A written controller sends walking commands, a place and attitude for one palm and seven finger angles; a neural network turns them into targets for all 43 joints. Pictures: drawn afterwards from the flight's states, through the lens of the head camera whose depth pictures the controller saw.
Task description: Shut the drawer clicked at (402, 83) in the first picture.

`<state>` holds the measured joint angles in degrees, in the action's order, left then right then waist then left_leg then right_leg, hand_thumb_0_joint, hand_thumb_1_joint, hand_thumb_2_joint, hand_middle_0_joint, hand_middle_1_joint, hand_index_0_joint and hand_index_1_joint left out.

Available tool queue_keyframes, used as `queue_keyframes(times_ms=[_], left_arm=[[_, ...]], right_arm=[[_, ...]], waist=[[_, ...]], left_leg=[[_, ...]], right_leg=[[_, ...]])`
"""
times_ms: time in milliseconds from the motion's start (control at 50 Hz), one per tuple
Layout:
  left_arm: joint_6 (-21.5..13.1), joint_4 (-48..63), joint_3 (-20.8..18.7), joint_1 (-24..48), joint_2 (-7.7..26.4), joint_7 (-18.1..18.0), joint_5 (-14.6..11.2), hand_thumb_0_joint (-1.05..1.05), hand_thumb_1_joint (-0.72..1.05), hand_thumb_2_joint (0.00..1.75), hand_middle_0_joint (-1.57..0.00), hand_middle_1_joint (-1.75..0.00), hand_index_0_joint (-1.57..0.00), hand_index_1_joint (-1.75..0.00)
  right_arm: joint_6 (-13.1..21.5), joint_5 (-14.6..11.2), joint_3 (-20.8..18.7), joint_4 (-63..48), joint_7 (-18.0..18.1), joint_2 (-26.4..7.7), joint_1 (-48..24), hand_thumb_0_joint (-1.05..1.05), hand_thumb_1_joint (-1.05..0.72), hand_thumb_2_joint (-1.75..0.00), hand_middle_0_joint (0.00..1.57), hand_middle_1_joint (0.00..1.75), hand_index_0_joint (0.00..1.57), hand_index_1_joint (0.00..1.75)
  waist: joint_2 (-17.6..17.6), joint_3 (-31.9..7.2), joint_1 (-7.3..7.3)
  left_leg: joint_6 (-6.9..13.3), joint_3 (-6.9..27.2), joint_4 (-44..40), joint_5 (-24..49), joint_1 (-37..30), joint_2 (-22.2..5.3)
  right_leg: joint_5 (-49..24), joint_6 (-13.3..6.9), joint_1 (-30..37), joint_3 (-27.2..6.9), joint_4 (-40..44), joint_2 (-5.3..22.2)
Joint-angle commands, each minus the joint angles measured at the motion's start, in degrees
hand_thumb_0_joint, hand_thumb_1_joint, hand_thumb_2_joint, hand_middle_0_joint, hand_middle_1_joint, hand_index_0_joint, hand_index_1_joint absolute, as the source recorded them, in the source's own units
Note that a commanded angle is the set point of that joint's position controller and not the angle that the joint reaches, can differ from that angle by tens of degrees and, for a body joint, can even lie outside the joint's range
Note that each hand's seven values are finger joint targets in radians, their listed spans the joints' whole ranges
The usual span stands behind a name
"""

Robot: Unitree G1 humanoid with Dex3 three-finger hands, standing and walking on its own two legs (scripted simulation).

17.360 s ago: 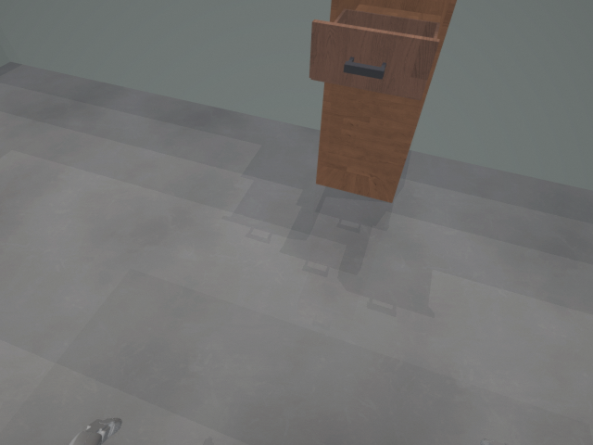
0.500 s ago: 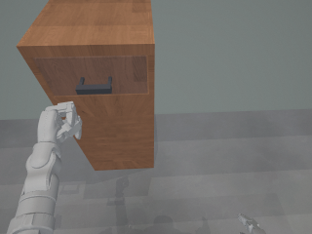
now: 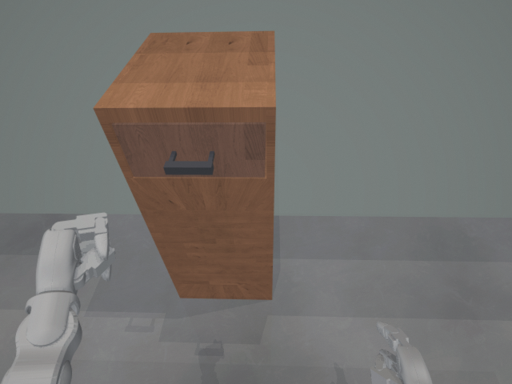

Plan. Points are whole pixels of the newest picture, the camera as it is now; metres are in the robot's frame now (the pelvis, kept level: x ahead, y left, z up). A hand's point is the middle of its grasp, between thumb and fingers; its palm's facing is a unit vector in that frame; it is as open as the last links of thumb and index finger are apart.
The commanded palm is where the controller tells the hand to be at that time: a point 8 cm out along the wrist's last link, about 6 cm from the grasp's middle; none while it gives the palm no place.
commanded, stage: draw the hand back to the body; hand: left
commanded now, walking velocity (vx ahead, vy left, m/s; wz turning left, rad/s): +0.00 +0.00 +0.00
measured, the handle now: (190, 161) +0.57 +0.21 +0.02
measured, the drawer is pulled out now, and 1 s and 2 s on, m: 0.00 0.00 0.00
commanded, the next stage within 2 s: step back with the hand held close in 0.48 s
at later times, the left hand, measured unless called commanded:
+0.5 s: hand (67, 289) +0.18 +0.23 +0.16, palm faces +0.41 -0.83 -0.38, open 3.2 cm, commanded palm +0.13 +0.27 +0.18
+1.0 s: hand (60, 301) +0.17 +0.24 +0.15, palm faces +0.24 -0.83 -0.51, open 3.2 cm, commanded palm +0.11 +0.29 +0.18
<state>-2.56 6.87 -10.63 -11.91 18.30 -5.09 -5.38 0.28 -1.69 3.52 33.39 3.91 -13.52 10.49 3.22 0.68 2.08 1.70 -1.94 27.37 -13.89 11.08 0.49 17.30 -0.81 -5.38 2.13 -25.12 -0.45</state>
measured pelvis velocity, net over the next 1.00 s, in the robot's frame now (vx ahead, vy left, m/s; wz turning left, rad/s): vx -0.02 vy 0.01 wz -0.01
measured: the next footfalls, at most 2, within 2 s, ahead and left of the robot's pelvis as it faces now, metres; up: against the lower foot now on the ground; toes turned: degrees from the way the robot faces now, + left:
right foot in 1.74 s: -0.22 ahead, -0.10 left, +0.00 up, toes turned -1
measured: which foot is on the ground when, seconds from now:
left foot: down 0.00-1.00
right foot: down 0.00-1.00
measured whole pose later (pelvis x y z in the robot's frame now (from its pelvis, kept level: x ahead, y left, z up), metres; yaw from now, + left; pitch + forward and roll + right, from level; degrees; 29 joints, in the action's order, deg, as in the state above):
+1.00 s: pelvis -0.02 +0.01 +0.00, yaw -1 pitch +1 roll -1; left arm -8.6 34.0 -20.1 -38.1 24.3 -5.3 -3.9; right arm -2.2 -1.0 -1.0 30.0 3.8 -13.1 10.6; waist 1.0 3.0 -0.1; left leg 2.6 -2.6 28.9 -12.0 17.8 0.4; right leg 15.4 0.3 -12.4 1.6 -27.0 -0.3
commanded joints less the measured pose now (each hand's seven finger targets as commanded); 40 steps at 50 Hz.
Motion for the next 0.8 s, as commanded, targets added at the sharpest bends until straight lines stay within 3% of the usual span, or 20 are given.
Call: queue_keyframes(times_ms=[0, 80, 120, 280, 340, 420, 500, 580, 600, 620, 640, 680, 720, 740, 780], left_arm=[[-4.42, 18.92, -6.85, 4.19, 10.15, -1.12, -0.10, 0.00, 0.90, 0.90, -1.40, -1.60, -1.40, -1.60], [-4.96, 23.22, -8.10, -3.95, 9.54, -0.89, -0.35, 0.00, 0.90, 0.90, -1.40, -1.60, -1.40, -1.60], [-5.01, 23.87, -10.22, -7.93, 10.92, -0.80, -0.31, 0.00, 0.90, 0.90, -1.40, -1.60, -1.40, -1.60], [-6.58, 33.59, -12.36, -17.13, 10.70, -1.17, -0.41, 0.00, 0.90, 0.90, -1.40, -1.60, -1.40, -1.60], [-6.24, 31.03, -10.25, -14.76, 8.74, -1.32, -0.05, 0.00, 0.90, 0.90, -1.40, -1.60, -1.40, -1.60], [-6.03, 27.57, -11.35, -13.73, 9.42, -1.61, 0.20, 0.00, 0.90, 0.90, -1.40, -1.60, -1.40, -1.60], [-6.80, 31.63, -11.97, -13.38, 10.35, -1.90, 0.21, 0.00, 0.90, 0.90, -1.40, -1.60, -1.40, -1.60], [-6.37, 32.28, -11.40, -14.44, 9.78, -2.03, 0.16, 0.00, 0.90, 0.90, -1.40, -1.60, -1.40, -1.60], [-9.26, 39.21, -21.18, -5.14, 19.56, -2.43, 0.70, 0.00, 0.90, 0.90, -1.40, -1.60, -1.40, -1.60], [-10.48, 36.75, -21.92, -4.96, 20.08, -2.38, 0.93, 0.00, 0.90, 0.90, -1.40, -1.60, -1.40, -1.60], [-10.11, 30.85, -18.03, -12.54, 14.78, -1.90, 1.21, 0.00, 0.90, 0.90, -1.40, -1.60, -1.40, -1.60], [-9.15, 27.51, -14.17, -18.95, 9.94, -1.06, 1.46, 0.00, 0.90, 0.90, -1.40, -1.60, -1.40, -1.60], [-9.36, 28.83, -13.51, -21.93, 8.99, -0.71, 1.44, 0.00, 0.90, 0.90, -1.40, -1.60, -1.40, -1.60], [-9.43, 29.50, -13.65, -23.46, 9.18, -0.67, 1.44, 0.00, 0.90, 0.90, -1.40, -1.60, -1.40, -1.60], [-9.43, 32.24, -15.20, -25.30, 10.82, -0.78, 1.40, 0.00, 0.90, 0.90, -1.40, -1.60, -1.40, -1.60]], right_arm=[[3.98, 0.45, -2.98, -8.90, 0.34, -6.23, -8.05, 0.00, -0.90, -0.90, 0.20, 0.30, 0.20, 0.30], [4.73, 0.70, -3.49, -8.84, -0.15, -5.86, -8.01, 0.00, -0.90, -0.90, 0.20, 0.30, 0.20, 0.30], [4.99, 0.88, -3.76, -8.75, -0.33, -6.12, -8.23, 0.00, -0.90, -0.90, 0.20, 0.30, 0.20, 0.30], [6.66, 0.52, -4.19, -9.63, -0.05, -5.18, -7.95, 0.00, -0.90, -0.90, 0.20, 0.30, 0.20, 0.30], [7.13, 0.62, -4.19, -8.57, 0.12, -5.41, -7.35, 0.00, -0.90, -0.90, 0.20, 0.30, 0.20, 0.30], [6.99, 0.71, -4.54, -8.06, 0.84, -5.84, -7.24, 0.00, -0.90, -0.90, 0.20, 0.30, 0.20, 0.30], [7.44, 0.97, -4.41, -8.79, 0.93, -5.48, -7.46, 0.00, -0.90, -0.90, 0.20, 0.30, 0.20, 0.30], [7.89, 1.00, -4.06, -8.58, 0.84, -5.00, -7.72, 0.00, -0.90, -0.90, 0.20, 0.30, 0.20, 0.30], [6.47, 1.09, -4.65, -10.23, 0.17, -6.38, -6.57, 0.00, -0.90, -0.90, 0.20, 0.30, 0.20, 0.30], [5.89, 1.11, -4.57, -9.23, 0.25, -5.32, -6.30, 0.00, -0.90, -0.90, 0.20, 0.30, 0.20, 0.30], [5.22, 1.42, -4.64, -8.22, 0.23, -4.92, -6.32, 0.00, -0.90, -0.90, 0.20, 0.30, 0.20, 0.30], [3.56, 1.14, -5.28, -9.37, -0.40, -5.52, -5.59, 0.00, -0.90, -0.90, 0.20, 0.30, 0.20, 0.30], [2.69, 1.18, -6.00, -10.04, -0.61, -6.30, -5.83, 0.00, -0.90, -0.90, 0.20, 0.30, 0.20, 0.30], [2.01, 1.19, -6.07, -10.16, -0.76, -6.26, -5.30, 0.00, -0.90, -0.90, 0.20, 0.30, 0.20, 0.30], [1.00, 1.06, -6.46, -11.23, -0.83, -6.20, -5.76, 0.00, -0.90, -0.90, 0.20, 0.30, 0.20, 0.30]], waist=[[0.07, -7.24, 0.12], [-0.47, -5.86, 0.28], [-1.62, -4.31, 0.82], [0.09, -3.90, 1.10], [-0.32, -0.10, 0.05], [-3.97, 0.90, 0.38], [-1.26, -4.93, 1.29], [0.91, -4.37, 1.30], [-1.53, 0.13, -0.61], [-2.42, -0.01, -1.01], [-6.01, 0.77, -1.35], [-6.10, -1.81, -1.65], [0.01, -5.13, -1.56], [1.21, -6.92, -1.62], [-1.03, -9.51, -1.37]], left_leg=[[0.36, 2.60, -5.26, 11.06, -8.87, -1.25], [0.38, 2.26, -5.35, 11.63, -8.77, -1.35], [0.46, 1.86, -5.32, 11.41, -8.07, -1.12], [0.32, 1.71, -4.31, 11.36, -7.86, -1.46], [0.30, 1.98, -4.58, 8.98, -7.12, -1.44], [0.75, 1.89, -4.61, 7.23, -7.26, -1.36], [0.83, 1.90, -4.09, 10.38, -8.47, -1.09], [0.54, 1.84, -3.77, 11.69, -8.22, -1.16], [1.73, 3.12, -0.71, 9.97, -3.52, -2.49], [1.26, 3.48, 0.63, 8.80, -3.22, -2.30], [1.33, 3.25, 1.33, 10.79, -3.02, -2.42], [1.25, 2.89, 1.32, 15.79, -3.06, -3.29], [1.49, 2.66, 0.26, 22.34, -4.60, -4.15], [1.65, 3.34, -0.27, 24.95, -4.58, -4.67], [1.74, 4.03, -0.33, 28.33, -3.98, -5.40]], right_leg=[[-13.37, -0.88, -2.32, -0.96, 5.33, 0.39], [-14.04, -0.68, -1.75, -0.87, 5.84, 0.50], [-14.21, -0.58, -2.09, -1.15, 7.08, 0.27], [-14.56, -0.46, -2.49, -1.03, 6.29, 0.61], [-11.78, -0.32, -4.97, -0.94, 7.08, 0.58], [-9.62, -0.12, -6.16, -1.24, 8.01, 0.60], [-13.81, -0.33, -2.47, -1.44, 5.90, 1.27], [-15.42, -0.43, -2.16, -1.45, 5.69, 1.31], [-20.92, 0.52, -6.34, -7.09, 8.73, 4.87], [-23.95, -0.44, -6.50, -8.07, 8.86, 6.86], [-26.54, -0.24, -6.89, -6.83, 7.97, 7.19], [-28.29, 0.81, -5.57, -4.91, 5.67, 6.76], [-28.47, 1.46, -4.82, -3.41, 3.50, 5.83], [-27.12, 1.50, -3.85, -2.72, 2.27, 5.22], [-27.08, 1.55, -2.56, -2.35, 0.74, 4.42]])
